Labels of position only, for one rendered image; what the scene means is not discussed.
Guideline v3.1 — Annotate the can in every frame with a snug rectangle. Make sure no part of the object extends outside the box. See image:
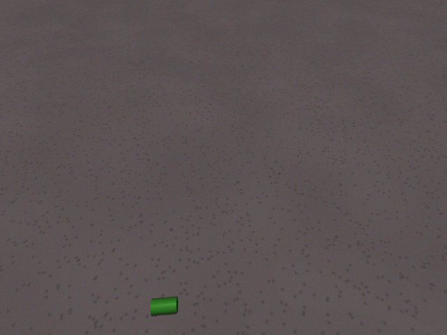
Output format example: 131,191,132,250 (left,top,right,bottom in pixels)
150,297,178,315

